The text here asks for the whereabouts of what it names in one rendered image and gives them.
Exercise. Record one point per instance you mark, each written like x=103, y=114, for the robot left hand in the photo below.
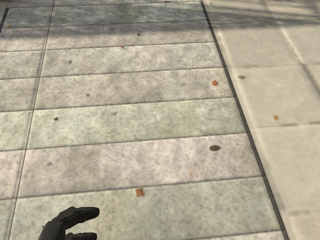
x=56, y=228

